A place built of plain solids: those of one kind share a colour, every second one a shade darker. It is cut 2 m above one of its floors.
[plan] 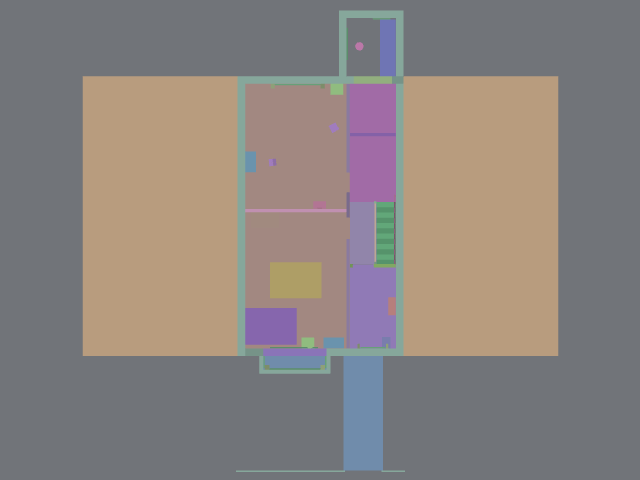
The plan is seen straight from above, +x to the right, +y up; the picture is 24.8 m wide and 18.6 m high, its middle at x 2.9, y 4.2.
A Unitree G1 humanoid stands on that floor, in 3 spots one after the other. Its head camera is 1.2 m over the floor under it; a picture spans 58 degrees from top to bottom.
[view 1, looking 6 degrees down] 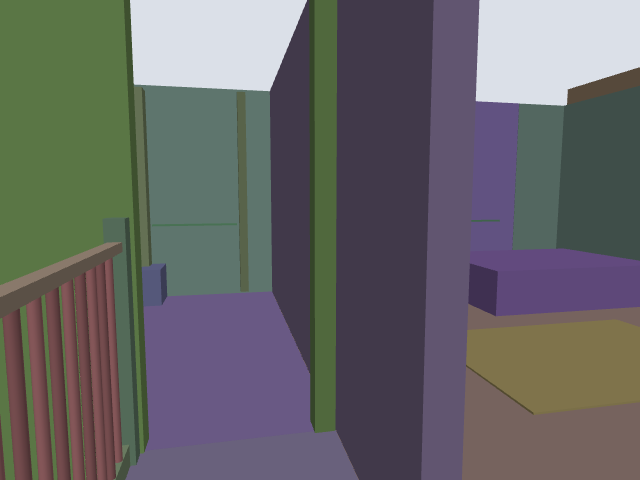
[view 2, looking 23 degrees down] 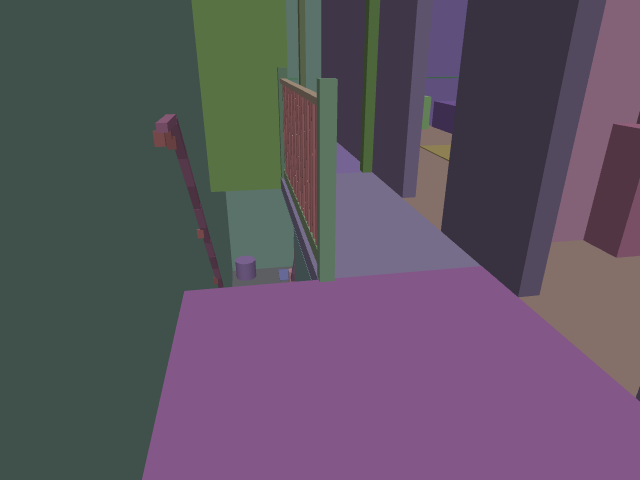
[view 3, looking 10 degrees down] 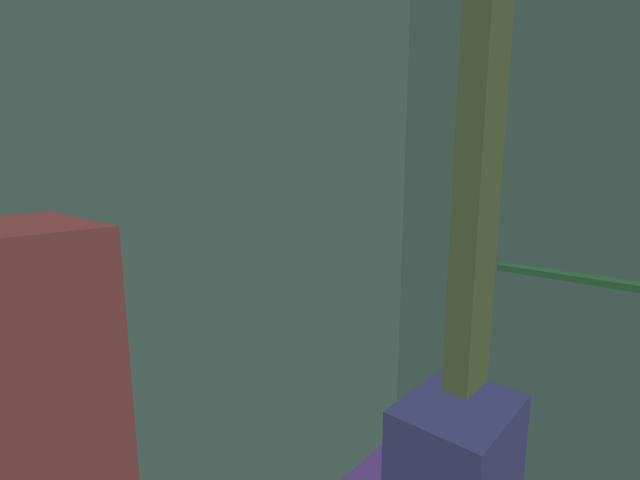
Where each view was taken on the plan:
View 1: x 4.57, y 5.30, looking -102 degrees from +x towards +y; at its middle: box_wall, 2.09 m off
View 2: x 5.47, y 7.87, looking -100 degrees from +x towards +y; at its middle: well_guard_newel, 2.39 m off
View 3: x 4.91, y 1.55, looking -48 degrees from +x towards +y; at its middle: wall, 1.42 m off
